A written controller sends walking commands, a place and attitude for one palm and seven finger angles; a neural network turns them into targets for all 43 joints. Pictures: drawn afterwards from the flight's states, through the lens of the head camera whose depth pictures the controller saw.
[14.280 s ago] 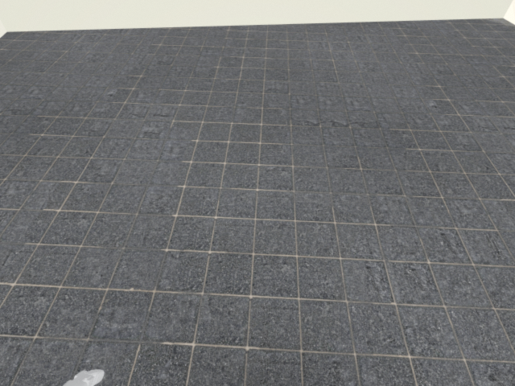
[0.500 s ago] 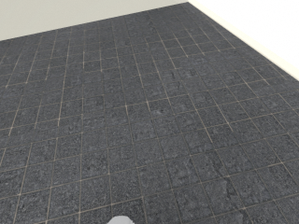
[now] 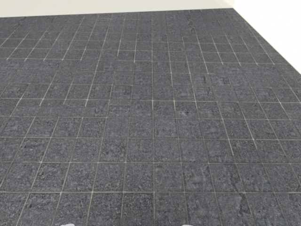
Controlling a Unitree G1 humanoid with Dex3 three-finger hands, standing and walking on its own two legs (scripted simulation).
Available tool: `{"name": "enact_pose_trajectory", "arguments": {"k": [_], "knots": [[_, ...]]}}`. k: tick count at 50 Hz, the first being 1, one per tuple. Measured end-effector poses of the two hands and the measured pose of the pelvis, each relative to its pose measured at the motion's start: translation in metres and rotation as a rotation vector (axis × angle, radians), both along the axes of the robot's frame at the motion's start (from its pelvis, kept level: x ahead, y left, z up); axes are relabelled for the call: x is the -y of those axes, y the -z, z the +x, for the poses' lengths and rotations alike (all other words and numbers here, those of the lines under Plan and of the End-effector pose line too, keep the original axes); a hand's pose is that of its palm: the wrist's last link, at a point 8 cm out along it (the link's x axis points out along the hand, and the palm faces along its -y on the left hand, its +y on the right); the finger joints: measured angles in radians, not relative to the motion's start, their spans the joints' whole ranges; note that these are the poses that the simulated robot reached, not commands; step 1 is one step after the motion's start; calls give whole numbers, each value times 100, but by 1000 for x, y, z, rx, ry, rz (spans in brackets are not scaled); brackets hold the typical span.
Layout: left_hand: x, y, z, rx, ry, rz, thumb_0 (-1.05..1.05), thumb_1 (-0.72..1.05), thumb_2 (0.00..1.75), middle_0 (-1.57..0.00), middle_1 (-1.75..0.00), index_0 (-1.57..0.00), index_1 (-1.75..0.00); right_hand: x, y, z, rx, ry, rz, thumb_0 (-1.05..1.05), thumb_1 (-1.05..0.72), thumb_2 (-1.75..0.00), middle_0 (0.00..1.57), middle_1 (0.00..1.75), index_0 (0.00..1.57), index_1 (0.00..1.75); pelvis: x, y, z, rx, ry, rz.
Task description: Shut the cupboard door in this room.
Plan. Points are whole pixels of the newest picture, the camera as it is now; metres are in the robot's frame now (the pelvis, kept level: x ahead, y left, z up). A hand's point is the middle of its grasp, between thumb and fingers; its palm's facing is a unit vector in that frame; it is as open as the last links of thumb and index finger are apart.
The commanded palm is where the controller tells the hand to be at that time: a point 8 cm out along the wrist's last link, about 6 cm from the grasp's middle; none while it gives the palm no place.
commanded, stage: turn or walk to find it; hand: left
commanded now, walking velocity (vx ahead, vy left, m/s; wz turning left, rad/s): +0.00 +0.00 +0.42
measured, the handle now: out of the picture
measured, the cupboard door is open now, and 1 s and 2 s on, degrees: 90 90 90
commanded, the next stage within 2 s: none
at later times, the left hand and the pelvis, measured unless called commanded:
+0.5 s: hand out of the picture -0.03 +0.19 -0.17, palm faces +0.27 -0.93 -0.23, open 7.4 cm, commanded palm none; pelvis -0.03 -0.02 -0.01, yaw +14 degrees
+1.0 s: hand out of the picture -0.04 +0.20 -0.16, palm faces +0.43 -0.86 -0.28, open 7.4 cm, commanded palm none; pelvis -0.06 -0.03 -0.01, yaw +25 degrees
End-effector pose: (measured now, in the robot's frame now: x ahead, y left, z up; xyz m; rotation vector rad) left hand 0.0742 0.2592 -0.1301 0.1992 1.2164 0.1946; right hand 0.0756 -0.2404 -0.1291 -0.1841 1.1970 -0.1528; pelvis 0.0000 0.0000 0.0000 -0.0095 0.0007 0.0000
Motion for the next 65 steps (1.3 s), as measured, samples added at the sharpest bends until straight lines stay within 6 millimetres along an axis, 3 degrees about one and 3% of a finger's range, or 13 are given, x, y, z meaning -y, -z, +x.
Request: {"name": "enact_pose_trajectory", "arguments": {"k": [7, 17, 22, 28, 31, 36, 41, 47, 51, 59, 65], "knots": [[33, -8, 1, 91, -8, 33, 1, 91, 90, -20, -30, -20, -30, 27, 28, -17, -52, -8, 43, 1, -91, -90, 20, 30, 20, 30, 26, 11, -9, 2, -64, 16], [52, -12, -58, 32, -129, 10, 1, 91, 90, -21, -30, -20, -30, 44, 22, -21, -135, -93, 23, 1, -91, -90, 19, 30, 20, 30, 35, 1, -18, 15, -172, 41], [43, 0, -97, -15, -202, -16, 1, 91, 90, -21, -30, -21, -30, 29, 16, -6, -142, -169, -6, 1, -91, -90, 19, 30, 20, 30, 26, 3, -25, 10, -221, 38], [12, 28, -152, -86, -308, -44, 1, 91, 90, -21, -30, -21, -30, -10, 10, 28, -37, -276, -48, 1, -91, -90, 19, 30, 20, 30, 2, 17, -37, 10, -276, 18], [-1, 28, -171, -131, -340, -39, 1, 91, 90, -21, -30, -20, -30, -28, 0, 36, 16, -309, -49, 1, -91, -90, 19, 30, 20, 30, -4, 12, -43, 18, -285, 12], [-13, 14, -175, -89, -369, -28, 1, 91, 90, -20, -30, -20, -30, -46, -9, 37, 35, -351, -36, 1, -91, -90, 20, 30, 20, 30, -9, 2, -50, 22, -320, -3], [-14, 3, -165, -19, -381, -5, 1, 91, 90, -20, -30, -20, -30, -49, -5, 30, 23, -374, -6, 1, -91, -90, 20, 30, 20, 30, -4, -1, -55, 19, -357, 0], [5, -7, -149, 53, -382, 25, 1, 91, 90, -20, -30, -20, -30, -29, 11, 17, -26, -382, 24, 1, -90, -90, 20, 30, 21, 30, 16, 4, -59, 8, -408, 13], [28, -9, -150, 92, -396, 53, 1, 91, 90, -20, -30, -20, -30, -7, 29, 13, -64, -390, 39, 1, -91, -90, 20, 30, 20, 30, 35, 12, -60, 7, -449, 20], [69, -15, -193, 31, -495, 27, 1, 91, 90, -21, -30, -20, -30, 17, 24, 14, -131, -448, 11, 1, -91, -90, 20, 30, 20, 30, 50, 1, -64, 12, -535, 47], [81, -5, -230, -8, -579, -11, 1, 91, 90, -21, -30, -20, -30, 8, 17, 20, -164, -529, -32, 1, -91, -90, 19, 30, 20, 30, 48, 1, -71, -2, -601, 44]]}}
